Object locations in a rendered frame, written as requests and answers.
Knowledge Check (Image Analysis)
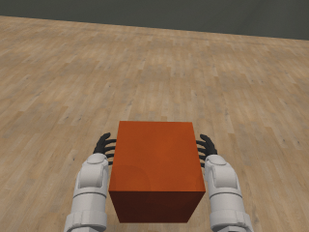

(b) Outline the robot right hand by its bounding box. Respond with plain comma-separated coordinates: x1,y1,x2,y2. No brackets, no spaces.
196,134,218,167

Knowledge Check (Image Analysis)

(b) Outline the robot left hand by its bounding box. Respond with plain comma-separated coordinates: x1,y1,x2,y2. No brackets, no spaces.
93,132,117,165

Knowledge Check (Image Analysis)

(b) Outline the robot left forearm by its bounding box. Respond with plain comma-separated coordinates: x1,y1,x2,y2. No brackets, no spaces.
64,153,109,232

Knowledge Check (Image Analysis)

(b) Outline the robot right forearm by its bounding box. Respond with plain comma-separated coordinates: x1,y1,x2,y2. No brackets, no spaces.
204,155,254,232

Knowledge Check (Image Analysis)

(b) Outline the carton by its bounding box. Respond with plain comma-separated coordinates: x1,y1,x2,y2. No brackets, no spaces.
108,121,206,223

